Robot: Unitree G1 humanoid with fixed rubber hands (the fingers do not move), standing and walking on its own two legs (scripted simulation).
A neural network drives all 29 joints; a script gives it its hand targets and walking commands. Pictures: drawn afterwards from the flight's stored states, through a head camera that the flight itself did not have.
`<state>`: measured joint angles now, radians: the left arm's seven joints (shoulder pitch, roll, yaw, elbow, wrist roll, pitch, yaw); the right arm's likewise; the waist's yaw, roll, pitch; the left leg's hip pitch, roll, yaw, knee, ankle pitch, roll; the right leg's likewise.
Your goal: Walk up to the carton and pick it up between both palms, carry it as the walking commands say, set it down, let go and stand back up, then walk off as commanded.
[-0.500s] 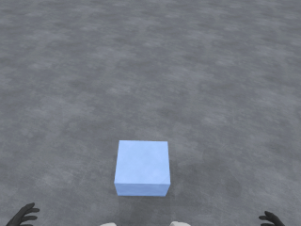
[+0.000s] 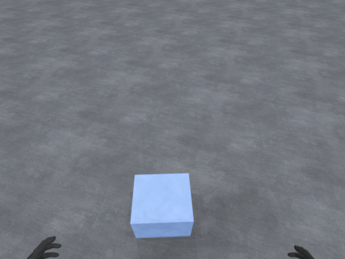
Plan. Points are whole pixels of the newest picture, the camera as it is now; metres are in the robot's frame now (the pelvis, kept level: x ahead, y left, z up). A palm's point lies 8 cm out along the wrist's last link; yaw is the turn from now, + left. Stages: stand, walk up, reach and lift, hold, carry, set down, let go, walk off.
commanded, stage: walk up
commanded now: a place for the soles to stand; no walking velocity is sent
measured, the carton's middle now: (162, 205) +0.52 +0.05 -0.66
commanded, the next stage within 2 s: none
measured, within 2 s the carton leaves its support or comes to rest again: neither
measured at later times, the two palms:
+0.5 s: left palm (20, 258) +0.16 +0.36 -0.09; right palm out of the picture +0.13 -0.31 -0.11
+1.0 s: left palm (31, 231) +0.21 +0.36 -0.09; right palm (282, 252) +0.17 -0.27 -0.10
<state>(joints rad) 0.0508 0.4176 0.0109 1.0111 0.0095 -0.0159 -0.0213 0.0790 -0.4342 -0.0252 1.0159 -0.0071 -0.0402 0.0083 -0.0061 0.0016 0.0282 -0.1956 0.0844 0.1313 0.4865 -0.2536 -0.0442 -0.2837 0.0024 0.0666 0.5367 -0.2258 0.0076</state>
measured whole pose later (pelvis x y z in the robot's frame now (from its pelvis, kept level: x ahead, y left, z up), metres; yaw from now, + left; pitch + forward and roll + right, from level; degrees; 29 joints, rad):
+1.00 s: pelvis +0.08 +0.05 +0.00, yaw -1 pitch -2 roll +0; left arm 0.02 0.40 0.02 1.01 0.01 -0.02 0.00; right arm 0.10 -0.39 -0.03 1.01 -0.01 -0.02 0.00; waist 0.00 0.00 0.08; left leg -0.13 0.00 0.03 0.50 -0.33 0.02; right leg -0.20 -0.05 -0.04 0.49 -0.25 0.04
